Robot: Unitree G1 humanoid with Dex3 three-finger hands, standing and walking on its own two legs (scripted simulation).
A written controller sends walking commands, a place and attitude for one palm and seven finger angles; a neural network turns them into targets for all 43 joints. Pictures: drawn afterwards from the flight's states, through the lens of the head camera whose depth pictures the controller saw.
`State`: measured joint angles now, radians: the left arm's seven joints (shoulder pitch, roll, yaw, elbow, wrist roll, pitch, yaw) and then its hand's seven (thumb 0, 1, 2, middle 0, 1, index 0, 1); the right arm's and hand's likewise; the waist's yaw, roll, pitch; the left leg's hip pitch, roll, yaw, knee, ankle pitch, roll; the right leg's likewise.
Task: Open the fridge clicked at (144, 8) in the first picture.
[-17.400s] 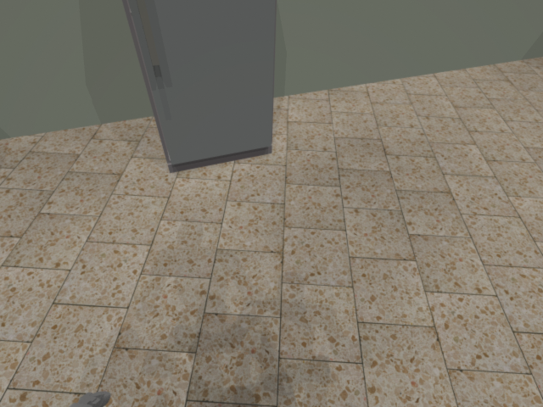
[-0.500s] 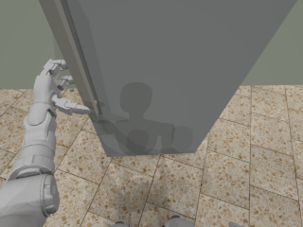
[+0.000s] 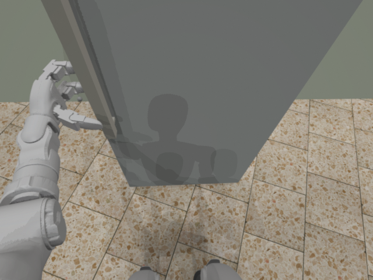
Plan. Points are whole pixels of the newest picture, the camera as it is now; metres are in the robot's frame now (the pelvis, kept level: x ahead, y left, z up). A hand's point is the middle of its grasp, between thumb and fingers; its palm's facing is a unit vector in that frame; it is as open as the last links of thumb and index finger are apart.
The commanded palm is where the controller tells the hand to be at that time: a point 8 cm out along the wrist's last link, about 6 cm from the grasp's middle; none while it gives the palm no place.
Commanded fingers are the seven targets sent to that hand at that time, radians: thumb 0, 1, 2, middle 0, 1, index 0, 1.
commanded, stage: slide the fingers in behind the handle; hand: left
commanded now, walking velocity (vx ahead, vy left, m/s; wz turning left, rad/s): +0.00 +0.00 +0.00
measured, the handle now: (88, 66) +0.51 +0.19 +0.14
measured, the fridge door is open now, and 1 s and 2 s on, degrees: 0 0 0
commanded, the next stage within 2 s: grip the handle and tug to test in 1.72 s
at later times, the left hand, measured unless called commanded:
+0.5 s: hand (87, 103) +0.46 +0.20 +0.09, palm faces +0.03 -1.00 -0.01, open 14.0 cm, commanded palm +0.43 +0.25 +0.09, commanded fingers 0.00 -0.50 0.30 -0.30 -1.20 -0.30 -1.20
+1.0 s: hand (101, 103) +0.46 +0.17 +0.09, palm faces +0.04 -1.00 -0.01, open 14.0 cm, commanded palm +0.43 +0.22 +0.09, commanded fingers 0.00 -0.50 0.30 -0.30 -1.20 -0.30 -1.20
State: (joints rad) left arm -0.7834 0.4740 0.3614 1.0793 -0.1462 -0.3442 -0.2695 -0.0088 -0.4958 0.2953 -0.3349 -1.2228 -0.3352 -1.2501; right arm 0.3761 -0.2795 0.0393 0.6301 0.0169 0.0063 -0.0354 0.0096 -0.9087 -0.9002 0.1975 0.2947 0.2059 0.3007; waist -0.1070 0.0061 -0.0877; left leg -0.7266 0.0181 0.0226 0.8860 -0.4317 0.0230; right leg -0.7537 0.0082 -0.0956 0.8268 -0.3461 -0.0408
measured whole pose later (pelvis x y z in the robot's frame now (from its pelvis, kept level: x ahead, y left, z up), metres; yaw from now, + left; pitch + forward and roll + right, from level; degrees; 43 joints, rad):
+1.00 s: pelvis +0.01 +0.01 +0.00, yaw -1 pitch +14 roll -1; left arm -0.67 0.31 0.27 0.92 -0.14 -0.34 -0.12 -0.01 -0.50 0.30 -0.30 -1.20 -0.29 -1.20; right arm 0.36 -0.26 0.03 0.62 0.01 0.00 -0.01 0.01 -0.91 -0.90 0.20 0.29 0.21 0.30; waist -0.09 0.02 -0.10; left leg -0.66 0.01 0.05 0.85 -0.43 0.03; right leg -0.70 0.00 -0.07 0.81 -0.35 -0.03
